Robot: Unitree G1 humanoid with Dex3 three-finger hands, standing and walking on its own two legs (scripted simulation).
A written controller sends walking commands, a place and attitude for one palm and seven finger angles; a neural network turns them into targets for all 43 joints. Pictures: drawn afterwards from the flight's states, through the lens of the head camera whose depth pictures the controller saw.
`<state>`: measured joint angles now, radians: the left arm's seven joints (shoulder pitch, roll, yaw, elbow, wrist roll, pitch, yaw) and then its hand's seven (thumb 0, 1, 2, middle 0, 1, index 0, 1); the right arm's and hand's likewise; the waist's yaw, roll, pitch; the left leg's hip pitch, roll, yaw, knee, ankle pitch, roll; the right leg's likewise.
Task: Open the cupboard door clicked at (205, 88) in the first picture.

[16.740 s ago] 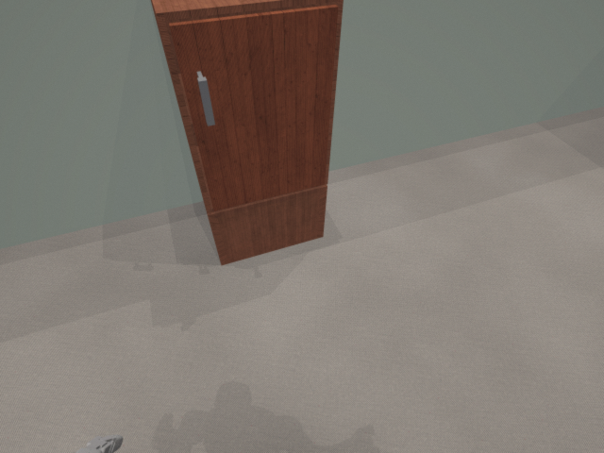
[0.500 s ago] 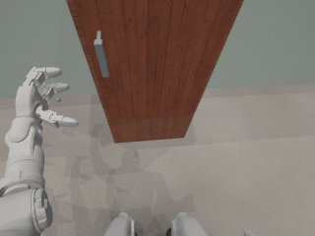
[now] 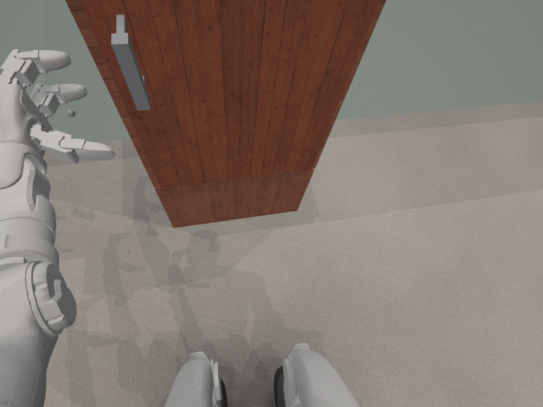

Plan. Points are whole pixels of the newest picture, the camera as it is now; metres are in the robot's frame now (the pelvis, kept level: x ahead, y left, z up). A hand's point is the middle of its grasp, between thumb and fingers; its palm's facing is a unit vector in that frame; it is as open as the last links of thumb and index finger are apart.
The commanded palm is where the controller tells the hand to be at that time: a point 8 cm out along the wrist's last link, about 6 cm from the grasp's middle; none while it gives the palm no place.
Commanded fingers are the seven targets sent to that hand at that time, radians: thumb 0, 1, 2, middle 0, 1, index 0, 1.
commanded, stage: move the hooked fingers beside the handle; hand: left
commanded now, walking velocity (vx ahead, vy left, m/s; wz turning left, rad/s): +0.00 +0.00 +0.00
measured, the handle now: (132, 65) +0.59 +0.16 +0.07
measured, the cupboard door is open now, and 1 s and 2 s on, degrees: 0 0 0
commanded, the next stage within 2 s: slide the fingers in behind the handle in 0.90 s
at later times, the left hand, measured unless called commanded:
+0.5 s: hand (70, 112) +0.51 +0.24 +0.07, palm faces +0.13 -0.99 -0.02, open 13.9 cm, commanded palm +0.49 +0.27 +0.07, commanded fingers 0.00 -0.50 0.30 -0.30 -1.20 -0.30 -1.20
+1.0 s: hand (77, 113) +0.51 +0.23 +0.06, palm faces +0.10 -0.99 -0.02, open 13.9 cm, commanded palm +0.50 +0.26 +0.06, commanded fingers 0.00 -0.50 0.30 -0.30 -1.20 -0.30 -1.20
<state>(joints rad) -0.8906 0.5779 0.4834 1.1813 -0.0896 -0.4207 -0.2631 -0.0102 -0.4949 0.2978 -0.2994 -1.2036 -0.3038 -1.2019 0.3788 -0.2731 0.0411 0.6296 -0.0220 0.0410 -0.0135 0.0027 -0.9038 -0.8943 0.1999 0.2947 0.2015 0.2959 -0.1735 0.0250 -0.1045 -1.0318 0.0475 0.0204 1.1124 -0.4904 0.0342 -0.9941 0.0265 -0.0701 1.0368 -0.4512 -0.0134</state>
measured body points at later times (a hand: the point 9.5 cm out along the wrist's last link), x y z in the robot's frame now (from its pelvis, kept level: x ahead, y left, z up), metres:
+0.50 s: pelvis +0.01 +0.00 +0.01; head +0.16 +0.03 +0.43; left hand +0.50 +0.29 +0.07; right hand +0.01 -0.26 -0.10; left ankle +0.01 +0.09 -0.66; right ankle +0.02 -0.12 -0.66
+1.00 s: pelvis +0.00 +0.00 +0.00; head +0.15 +0.03 +0.43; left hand +0.50 +0.28 +0.07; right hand +0.00 -0.26 -0.11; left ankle +0.01 +0.09 -0.66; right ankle +0.02 -0.12 -0.66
